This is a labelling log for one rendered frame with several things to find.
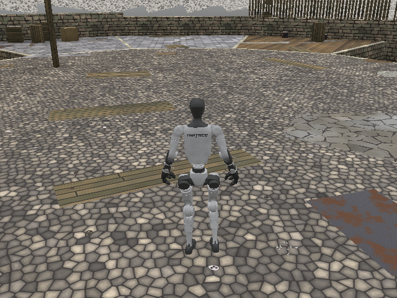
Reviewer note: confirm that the robot right hand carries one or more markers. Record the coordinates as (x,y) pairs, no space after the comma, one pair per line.
(233,176)

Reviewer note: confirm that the left robot forearm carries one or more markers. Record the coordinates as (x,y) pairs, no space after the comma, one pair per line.
(168,163)

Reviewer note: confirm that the robot head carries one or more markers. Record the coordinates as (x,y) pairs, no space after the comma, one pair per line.
(197,107)

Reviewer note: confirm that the robot left hand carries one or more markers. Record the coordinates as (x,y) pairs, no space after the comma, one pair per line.
(167,175)

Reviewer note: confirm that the left robot upper arm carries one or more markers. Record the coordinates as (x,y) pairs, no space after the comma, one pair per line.
(178,131)

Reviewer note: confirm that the right robot upper arm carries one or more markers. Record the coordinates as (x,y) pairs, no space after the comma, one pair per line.
(220,139)

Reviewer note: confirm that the robot torso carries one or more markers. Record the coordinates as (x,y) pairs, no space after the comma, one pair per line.
(198,143)

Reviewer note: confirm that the right robot forearm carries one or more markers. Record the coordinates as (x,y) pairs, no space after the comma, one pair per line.
(230,164)

